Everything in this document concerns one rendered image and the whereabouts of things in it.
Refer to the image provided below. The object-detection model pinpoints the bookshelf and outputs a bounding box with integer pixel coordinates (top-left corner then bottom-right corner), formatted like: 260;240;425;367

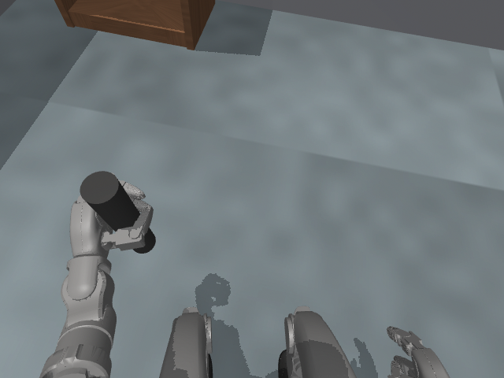
54;0;215;50

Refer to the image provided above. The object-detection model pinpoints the left robot hand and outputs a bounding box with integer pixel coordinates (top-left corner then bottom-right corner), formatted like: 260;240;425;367
70;172;154;259

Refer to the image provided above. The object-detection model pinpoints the right robot hand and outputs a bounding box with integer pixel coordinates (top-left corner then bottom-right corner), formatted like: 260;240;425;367
387;327;450;378

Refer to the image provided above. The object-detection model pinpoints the can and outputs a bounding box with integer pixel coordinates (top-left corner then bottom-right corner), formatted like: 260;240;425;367
80;171;156;254

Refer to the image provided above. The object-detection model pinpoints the left robot arm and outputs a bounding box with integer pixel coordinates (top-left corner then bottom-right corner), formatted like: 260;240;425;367
39;254;117;378

